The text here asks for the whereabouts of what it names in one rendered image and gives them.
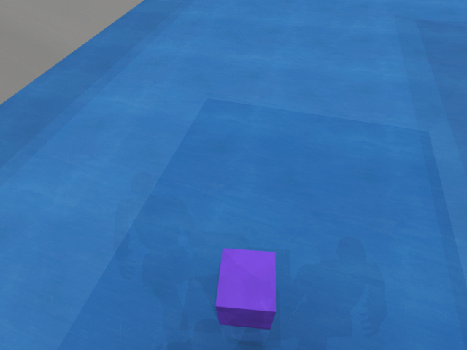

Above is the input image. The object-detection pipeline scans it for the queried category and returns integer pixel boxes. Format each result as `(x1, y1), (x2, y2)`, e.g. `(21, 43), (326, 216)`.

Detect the carton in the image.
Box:
(215, 248), (276, 330)

